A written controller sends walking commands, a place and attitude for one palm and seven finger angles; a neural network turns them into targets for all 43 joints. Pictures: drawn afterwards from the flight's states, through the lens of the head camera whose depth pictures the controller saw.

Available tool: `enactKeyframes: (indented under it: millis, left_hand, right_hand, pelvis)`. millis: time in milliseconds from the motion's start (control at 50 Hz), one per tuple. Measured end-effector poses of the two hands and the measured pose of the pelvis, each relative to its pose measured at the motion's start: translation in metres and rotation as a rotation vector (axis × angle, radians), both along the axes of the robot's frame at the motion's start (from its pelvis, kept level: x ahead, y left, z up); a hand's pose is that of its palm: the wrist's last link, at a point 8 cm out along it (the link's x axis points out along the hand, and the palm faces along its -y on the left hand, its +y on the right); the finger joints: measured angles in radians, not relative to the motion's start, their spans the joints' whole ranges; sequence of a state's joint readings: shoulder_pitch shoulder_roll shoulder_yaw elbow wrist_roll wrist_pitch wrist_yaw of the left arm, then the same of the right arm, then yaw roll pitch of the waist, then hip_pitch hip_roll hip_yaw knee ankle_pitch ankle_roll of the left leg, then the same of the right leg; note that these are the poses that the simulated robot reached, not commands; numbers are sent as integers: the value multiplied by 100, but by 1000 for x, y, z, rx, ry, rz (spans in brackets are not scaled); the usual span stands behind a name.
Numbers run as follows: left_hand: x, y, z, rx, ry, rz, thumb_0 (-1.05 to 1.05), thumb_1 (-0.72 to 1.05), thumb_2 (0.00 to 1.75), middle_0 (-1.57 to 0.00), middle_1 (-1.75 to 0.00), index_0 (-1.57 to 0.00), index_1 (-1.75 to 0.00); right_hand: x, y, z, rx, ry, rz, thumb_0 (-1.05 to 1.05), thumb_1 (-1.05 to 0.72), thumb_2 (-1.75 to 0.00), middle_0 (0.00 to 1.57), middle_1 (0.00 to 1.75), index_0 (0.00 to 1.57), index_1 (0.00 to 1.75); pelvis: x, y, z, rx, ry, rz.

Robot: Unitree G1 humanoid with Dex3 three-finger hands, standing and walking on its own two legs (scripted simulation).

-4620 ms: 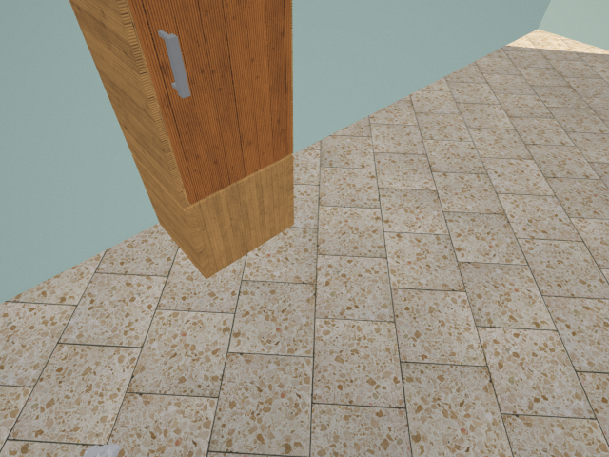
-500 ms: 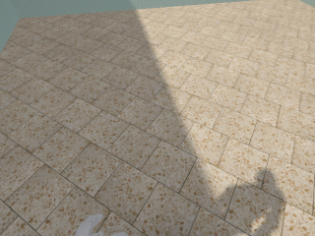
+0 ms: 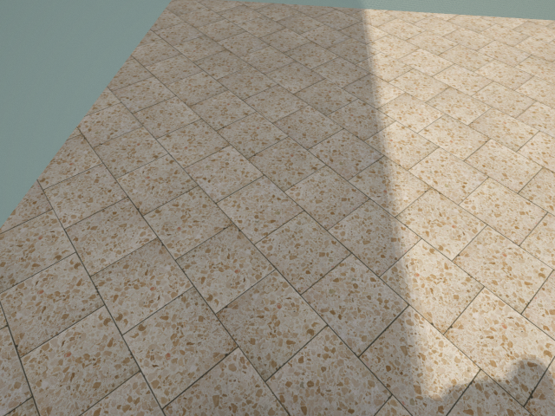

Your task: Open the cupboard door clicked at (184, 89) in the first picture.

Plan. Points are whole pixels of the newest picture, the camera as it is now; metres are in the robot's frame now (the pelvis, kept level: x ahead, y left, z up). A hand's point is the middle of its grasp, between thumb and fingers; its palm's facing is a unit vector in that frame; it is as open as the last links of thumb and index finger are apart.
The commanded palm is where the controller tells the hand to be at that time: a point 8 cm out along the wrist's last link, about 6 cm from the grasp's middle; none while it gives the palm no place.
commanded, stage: turn to face it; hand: left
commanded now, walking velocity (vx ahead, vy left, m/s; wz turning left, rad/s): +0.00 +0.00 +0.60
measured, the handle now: out of the picture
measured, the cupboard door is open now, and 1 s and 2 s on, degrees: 0 0 0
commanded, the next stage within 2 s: none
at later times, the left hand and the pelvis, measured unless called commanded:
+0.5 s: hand out of the picture -0.06 +0.19 -0.18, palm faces +0.38 -0.90 -0.23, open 7.4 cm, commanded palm none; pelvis -0.02 -0.02 -0.01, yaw +21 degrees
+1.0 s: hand out of the picture -0.02 +0.20 -0.14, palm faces +0.58 -0.76 -0.29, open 7.4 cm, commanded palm none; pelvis +0.00 -0.04 +0.00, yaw +38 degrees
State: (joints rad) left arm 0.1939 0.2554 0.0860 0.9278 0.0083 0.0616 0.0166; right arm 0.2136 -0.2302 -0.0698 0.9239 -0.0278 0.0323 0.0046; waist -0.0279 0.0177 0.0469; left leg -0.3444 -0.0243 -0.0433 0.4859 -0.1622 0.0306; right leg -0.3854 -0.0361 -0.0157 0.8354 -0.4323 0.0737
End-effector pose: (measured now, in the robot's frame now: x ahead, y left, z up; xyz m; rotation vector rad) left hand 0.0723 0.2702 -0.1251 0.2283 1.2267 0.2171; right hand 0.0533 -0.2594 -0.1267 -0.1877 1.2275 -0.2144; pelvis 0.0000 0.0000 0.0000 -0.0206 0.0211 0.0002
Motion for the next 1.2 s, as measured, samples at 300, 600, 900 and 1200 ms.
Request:
enactKeyframes:
  millis: [300,600,900,1200]
  left_hand:
    - [-73,-64,10,-20,-40,177,1,91,90,-20,-30,-20,-30]
    - [-175,-18,-26,-62,99,445,1,91,90,-20,-30,-20,-29]
    - [-122,-15,12,57,-151,503,1,91,90,-20,-30,-20,-29]
    - [-199,-79,2,-18,-61,727,1,91,90,-20,-30,-20,-30]
  right_hand:
    - [69,-25,-6,49,-18,232,1,-91,-90,20,29,20,30]
    - [128,63,8,-7,-98,509,0,-91,-90,20,29,20,30]
    - [127,51,-19,46,25,587,1,-90,-90,20,30,21,30]
    - [173,84,-6,11,49,801,1,-91,-90,19,29,20,30]
  pelvis:
    - [-12,-41,3,54,-25,224]
    - [-25,-7,-9,18,-6,410]
    - [-7,-28,-9,29,3,589]
    - [-9,-32,-1,52,-14,800]
